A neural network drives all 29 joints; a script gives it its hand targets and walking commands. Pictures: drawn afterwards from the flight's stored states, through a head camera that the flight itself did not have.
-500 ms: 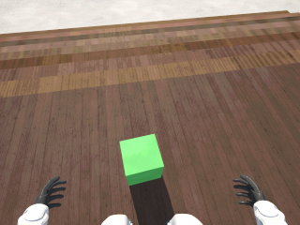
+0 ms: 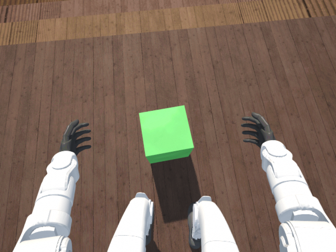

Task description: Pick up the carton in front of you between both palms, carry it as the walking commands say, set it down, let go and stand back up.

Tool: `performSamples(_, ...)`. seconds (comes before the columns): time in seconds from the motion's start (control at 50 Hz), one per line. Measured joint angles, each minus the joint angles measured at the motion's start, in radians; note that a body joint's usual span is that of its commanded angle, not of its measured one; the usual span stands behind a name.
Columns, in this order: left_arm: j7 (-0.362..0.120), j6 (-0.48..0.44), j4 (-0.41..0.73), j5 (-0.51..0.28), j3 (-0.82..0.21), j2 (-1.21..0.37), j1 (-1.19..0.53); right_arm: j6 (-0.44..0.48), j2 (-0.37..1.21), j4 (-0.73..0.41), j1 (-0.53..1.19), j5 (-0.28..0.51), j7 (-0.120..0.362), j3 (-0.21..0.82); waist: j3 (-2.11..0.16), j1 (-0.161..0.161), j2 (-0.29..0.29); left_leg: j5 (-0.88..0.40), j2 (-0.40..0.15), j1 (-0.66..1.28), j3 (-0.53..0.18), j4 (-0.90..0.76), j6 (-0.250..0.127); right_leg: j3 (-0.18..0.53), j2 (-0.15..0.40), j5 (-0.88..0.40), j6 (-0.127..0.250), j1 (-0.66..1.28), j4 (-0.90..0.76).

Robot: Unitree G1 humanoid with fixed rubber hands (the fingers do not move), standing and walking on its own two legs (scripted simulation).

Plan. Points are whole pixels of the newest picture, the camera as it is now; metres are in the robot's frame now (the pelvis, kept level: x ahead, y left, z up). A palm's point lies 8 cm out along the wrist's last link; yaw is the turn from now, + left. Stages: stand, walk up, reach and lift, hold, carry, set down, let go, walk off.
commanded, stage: reach and lift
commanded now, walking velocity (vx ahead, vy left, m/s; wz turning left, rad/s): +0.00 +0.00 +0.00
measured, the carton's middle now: (165, 136) +0.48 +0.04 -0.57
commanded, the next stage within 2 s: none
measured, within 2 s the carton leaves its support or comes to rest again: neither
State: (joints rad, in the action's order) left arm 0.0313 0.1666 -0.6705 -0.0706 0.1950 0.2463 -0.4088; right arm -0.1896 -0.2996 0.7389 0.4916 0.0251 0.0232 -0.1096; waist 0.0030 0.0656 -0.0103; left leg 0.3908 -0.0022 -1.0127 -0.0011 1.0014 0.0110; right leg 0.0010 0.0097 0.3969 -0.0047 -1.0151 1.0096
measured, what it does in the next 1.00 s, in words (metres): lowers itself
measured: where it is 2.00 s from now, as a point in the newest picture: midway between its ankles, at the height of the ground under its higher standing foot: (170, 232)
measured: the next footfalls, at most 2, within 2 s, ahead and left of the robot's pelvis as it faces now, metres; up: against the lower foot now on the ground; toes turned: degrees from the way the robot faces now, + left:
none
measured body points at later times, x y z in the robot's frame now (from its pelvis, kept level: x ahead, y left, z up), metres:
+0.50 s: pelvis -0.05 -0.01 -0.05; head +0.27 +0.00 +0.26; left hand +0.46 +0.24 -0.15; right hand +0.55 -0.15 -0.15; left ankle +0.04 +0.12 -0.66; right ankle +0.04 -0.12 -0.66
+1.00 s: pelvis -0.05 -0.01 -0.20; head +0.31 -0.01 +0.07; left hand +0.45 +0.24 -0.36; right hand +0.53 -0.14 -0.37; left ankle +0.04 +0.12 -0.66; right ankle +0.04 -0.12 -0.66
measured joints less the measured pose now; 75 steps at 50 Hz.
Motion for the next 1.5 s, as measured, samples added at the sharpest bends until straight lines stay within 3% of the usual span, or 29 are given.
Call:
performSamples(0.2,0.039,0.078,-0.072,-0.004,0.082,-0.015,-0.380,-0.072,-0.055,0.171,0.451,-0.002,0.015,-0.025,0.032,0.031,-0.012,-0.074,-0.007,-0.258,0.006,0.051,0.004,0.007,-0.008,-0.077,0.004,-0.264,0.054)
performSamples(0.44,0.069,0.100,-0.118,0.070,0.223,-0.078,-0.733,-0.079,-0.108,0.362,0.892,-0.077,0.042,-0.091,0.066,0.076,-0.024,-0.090,-0.015,-0.481,0.015,0.106,0.011,0.018,-0.017,-0.094,0.011,-0.497,0.118)
performSamples(0.64,0.028,0.000,-0.079,0.125,0.303,-0.124,-0.699,-0.006,-0.037,0.305,0.872,-0.167,0.022,-0.158,-0.002,0.061,-0.023,-0.070,-0.011,-0.587,0.012,0.093,0.016,0.016,-0.014,-0.068,0.016,-0.605,0.113)
performSamples(0.78,0.008,-0.071,-0.149,0.168,0.349,-0.142,-0.668,0.048,0.019,0.308,0.804,-0.194,-0.009,-0.191,-0.098,0.045,-0.027,-0.013,0.000,-0.765,0.006,0.243,0.026,0.040,-0.023,0.001,0.003,-0.781,0.265)
performSamples(0.88,0.028,-0.092,-0.179,0.122,0.314,-0.121,-0.689,0.066,0.004,0.306,0.806,-0.146,-0.044,-0.141,-0.093,0.043,-0.024,0.061,0.005,-0.928,0.006,0.443,0.026,0.044,-0.026,0.071,0.001,-0.947,0.469)
performSamples(1.04,0.088,-0.074,-0.199,-0.049,0.162,-0.034,-0.790,0.055,-0.105,0.305,0.907,0.042,-0.096,0.039,0.057,0.045,-0.004,0.128,0.012,-1.128,-0.001,0.775,0.029,0.040,-0.030,0.136,0.001,-1.145,0.801)
performSamples(1.16,0.117,-0.040,-0.250,-0.123,0.087,0.012,-0.904,0.027,-0.167,0.368,1.029,0.138,-0.104,0.130,0.189,0.052,0.008,0.133,0.015,-1.197,-0.006,0.943,0.035,0.037,-0.034,0.139,0.001,-1.215,0.968)
performSamples(1.34,0.114,-0.060,-0.420,-0.125,0.059,0.027,-1.070,0.056,-0.192,0.532,1.181,0.168,-0.081,0.162,0.348,0.053,0.018,0.133,0.022,-1.239,-0.002,1.076,0.036,0.043,-0.034,0.142,-0.004,-1.258,1.105)
performSamples(1.5,0.127,-0.099,-0.433,-0.157,0.029,0.032,-1.091,0.097,-0.212,0.511,1.190,0.190,-0.079,0.202,0.467,0.040,0.049,0.170,0.022,-1.223,0.014,1.162,0.023,0.060,-0.035,0.182,-0.019,-1.238,1.192)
